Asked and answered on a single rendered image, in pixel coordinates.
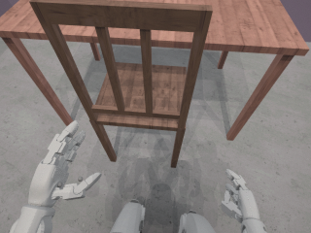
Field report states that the robot right thigh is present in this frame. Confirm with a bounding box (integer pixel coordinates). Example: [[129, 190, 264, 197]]
[[179, 213, 216, 233]]

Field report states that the robot thigh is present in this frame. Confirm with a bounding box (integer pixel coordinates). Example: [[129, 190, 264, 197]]
[[110, 202, 146, 233], [179, 213, 216, 233]]

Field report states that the left robot forearm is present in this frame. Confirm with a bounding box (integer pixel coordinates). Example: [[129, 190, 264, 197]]
[[9, 204, 55, 233]]

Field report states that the robot left hand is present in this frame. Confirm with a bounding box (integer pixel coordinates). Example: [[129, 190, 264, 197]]
[[28, 120, 102, 208]]

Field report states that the right robot forearm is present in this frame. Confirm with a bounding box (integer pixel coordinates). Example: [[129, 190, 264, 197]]
[[241, 218, 267, 233]]

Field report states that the robot left thigh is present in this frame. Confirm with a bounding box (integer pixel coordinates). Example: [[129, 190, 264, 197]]
[[110, 202, 146, 233]]

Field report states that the table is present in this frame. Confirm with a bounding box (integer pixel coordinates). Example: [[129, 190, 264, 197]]
[[0, 0, 310, 141]]

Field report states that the robot right hand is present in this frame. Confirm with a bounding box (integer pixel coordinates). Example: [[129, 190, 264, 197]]
[[222, 169, 260, 224]]

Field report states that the chair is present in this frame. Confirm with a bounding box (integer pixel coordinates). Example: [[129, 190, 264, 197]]
[[29, 0, 213, 168]]

